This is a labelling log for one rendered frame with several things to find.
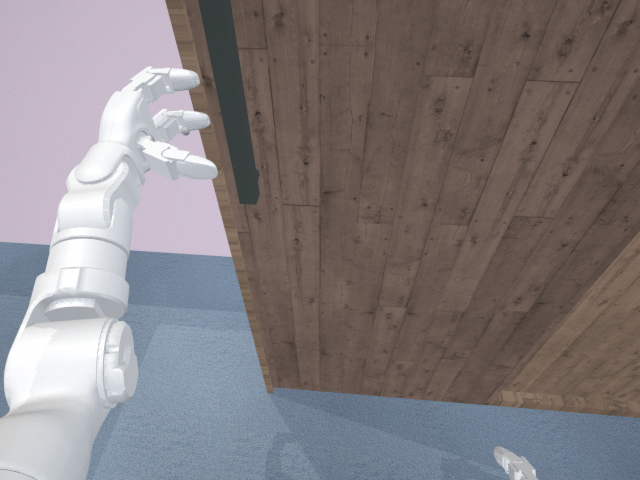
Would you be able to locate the left robot upper arm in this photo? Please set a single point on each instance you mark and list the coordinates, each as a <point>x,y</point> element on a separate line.
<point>64,378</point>

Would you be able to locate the handle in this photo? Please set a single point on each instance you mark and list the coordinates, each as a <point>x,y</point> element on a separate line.
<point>220,35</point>

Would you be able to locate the left robot forearm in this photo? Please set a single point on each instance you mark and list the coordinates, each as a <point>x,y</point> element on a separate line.
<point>90,246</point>

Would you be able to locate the robot right hand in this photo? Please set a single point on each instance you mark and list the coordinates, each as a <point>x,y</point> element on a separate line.
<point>517,468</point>

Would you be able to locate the robot left hand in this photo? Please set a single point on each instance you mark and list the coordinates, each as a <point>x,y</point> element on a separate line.
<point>127,120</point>

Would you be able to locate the wardrobe door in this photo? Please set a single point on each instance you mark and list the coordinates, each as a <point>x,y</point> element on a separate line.
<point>441,182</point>
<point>594,352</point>

